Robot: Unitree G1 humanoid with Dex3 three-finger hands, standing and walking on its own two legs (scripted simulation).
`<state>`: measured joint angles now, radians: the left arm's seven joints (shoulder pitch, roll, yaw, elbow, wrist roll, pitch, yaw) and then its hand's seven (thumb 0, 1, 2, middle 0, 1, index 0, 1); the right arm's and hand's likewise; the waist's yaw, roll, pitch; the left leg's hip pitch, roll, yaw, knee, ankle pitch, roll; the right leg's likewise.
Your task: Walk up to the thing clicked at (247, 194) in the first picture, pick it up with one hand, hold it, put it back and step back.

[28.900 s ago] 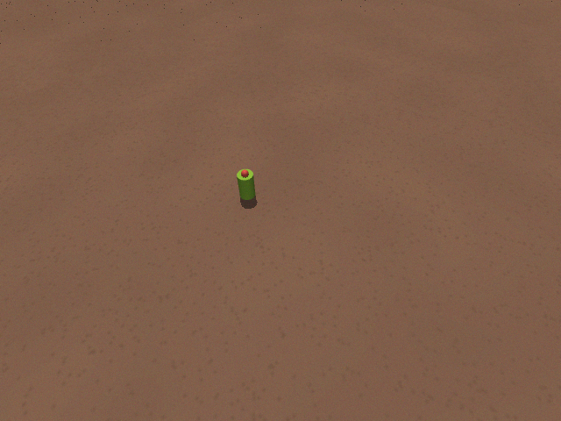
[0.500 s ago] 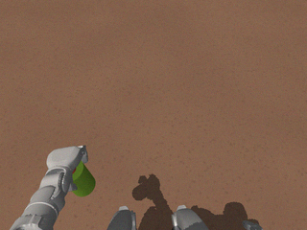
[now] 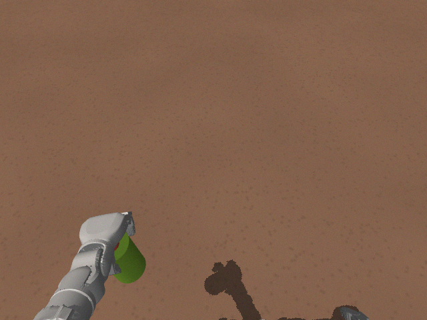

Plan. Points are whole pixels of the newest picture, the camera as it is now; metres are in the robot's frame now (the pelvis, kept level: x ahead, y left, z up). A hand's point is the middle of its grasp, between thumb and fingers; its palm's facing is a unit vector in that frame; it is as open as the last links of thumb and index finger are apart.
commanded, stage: hold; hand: left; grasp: from above
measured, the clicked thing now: (119, 255) +0.30 +0.22 -0.16
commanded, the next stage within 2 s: crouch in 1.90 s
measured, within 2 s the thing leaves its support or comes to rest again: neither
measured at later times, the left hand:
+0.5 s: hand (107, 242) +0.30 +0.22 -0.06, palm faces -0.46 -0.07 -0.88, open 10.1 cm
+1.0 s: hand (102, 252) +0.28 +0.22 -0.05, palm faces -0.47 -0.06 -0.88, open 10.0 cm
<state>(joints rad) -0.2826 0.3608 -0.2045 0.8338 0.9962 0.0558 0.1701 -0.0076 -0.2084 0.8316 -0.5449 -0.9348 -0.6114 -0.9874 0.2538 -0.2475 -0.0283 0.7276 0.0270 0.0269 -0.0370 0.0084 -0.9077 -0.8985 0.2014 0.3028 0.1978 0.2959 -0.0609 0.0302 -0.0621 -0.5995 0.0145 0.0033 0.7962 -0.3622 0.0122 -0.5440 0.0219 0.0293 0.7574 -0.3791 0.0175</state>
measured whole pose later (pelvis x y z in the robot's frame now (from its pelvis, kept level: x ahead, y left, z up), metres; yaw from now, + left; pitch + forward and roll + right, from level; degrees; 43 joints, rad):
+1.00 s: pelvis -0.01 +0.00 +0.02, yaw +0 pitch +2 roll -1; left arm -0.24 0.37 -0.24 0.74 1.00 0.06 0.07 0.00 -0.16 0.72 -0.59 -0.84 -0.67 -0.88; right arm 0.21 -0.27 -0.03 0.71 0.04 0.03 -0.04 0.01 -0.91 -0.90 0.20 0.30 0.20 0.30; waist -0.02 0.04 -0.01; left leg -0.36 0.01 0.01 0.59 -0.26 0.01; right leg -0.31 0.01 0.04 0.55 -0.28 0.02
